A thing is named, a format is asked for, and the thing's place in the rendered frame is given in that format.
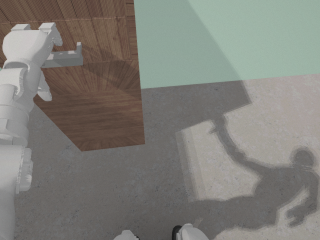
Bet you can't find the robot right shin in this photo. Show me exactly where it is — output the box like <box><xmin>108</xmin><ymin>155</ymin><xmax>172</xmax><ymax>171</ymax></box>
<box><xmin>180</xmin><ymin>223</ymin><xmax>193</xmax><ymax>231</ymax></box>

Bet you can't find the handle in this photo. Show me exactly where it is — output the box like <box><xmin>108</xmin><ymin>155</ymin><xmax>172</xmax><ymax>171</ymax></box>
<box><xmin>41</xmin><ymin>42</ymin><xmax>83</xmax><ymax>68</ymax></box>

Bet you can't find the right robot foot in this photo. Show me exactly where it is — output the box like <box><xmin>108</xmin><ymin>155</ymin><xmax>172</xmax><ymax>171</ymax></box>
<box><xmin>172</xmin><ymin>225</ymin><xmax>182</xmax><ymax>240</ymax></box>

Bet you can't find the left robot forearm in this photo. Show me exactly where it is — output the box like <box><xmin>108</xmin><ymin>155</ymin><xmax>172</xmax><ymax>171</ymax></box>
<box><xmin>0</xmin><ymin>57</ymin><xmax>42</xmax><ymax>148</ymax></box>

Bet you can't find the drawer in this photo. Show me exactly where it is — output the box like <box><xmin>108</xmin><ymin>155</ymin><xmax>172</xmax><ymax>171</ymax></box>
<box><xmin>0</xmin><ymin>15</ymin><xmax>131</xmax><ymax>63</ymax></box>

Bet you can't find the cabinet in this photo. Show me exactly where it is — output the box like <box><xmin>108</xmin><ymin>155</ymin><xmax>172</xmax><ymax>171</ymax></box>
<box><xmin>0</xmin><ymin>0</ymin><xmax>145</xmax><ymax>152</ymax></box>

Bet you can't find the robot left hand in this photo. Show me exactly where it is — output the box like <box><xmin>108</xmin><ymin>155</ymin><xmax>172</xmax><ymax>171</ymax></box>
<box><xmin>2</xmin><ymin>22</ymin><xmax>63</xmax><ymax>101</ymax></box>

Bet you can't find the robot left upper arm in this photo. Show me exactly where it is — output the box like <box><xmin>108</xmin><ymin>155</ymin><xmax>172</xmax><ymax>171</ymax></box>
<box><xmin>0</xmin><ymin>144</ymin><xmax>34</xmax><ymax>240</ymax></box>

